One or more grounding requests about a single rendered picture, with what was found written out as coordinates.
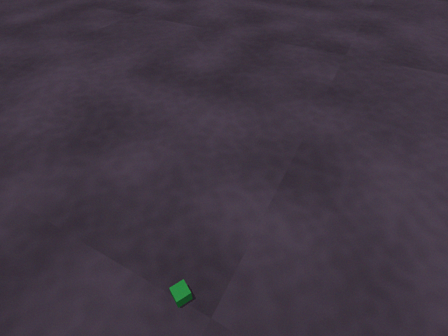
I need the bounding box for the cube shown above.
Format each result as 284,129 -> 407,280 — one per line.
169,279 -> 193,308

